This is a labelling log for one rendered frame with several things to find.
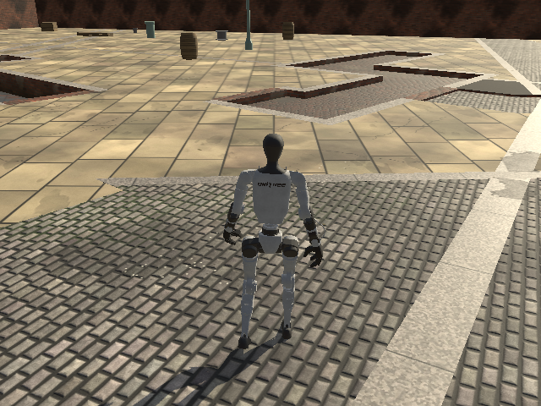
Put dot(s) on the robot left forearm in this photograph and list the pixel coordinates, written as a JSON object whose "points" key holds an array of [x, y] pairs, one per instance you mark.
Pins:
{"points": [[231, 220]]}

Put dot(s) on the robot head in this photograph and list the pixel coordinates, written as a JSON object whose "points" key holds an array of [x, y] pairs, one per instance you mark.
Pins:
{"points": [[273, 146]]}

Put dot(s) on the robot right upper arm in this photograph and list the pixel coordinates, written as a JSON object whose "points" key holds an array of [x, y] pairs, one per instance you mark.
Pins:
{"points": [[298, 179]]}

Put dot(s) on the robot left hand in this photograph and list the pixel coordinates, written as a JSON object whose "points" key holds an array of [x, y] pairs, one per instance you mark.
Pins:
{"points": [[226, 235]]}

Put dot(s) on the robot left upper arm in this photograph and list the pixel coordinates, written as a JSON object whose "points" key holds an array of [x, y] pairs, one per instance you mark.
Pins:
{"points": [[245, 177]]}

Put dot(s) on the humanoid robot torso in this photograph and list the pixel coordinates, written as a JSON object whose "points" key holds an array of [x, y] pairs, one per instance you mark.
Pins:
{"points": [[271, 195]]}

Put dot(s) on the robot right forearm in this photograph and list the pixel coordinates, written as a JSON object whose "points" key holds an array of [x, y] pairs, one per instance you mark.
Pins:
{"points": [[311, 229]]}

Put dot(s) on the robot right hand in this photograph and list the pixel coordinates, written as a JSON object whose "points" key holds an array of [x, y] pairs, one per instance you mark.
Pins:
{"points": [[318, 254]]}

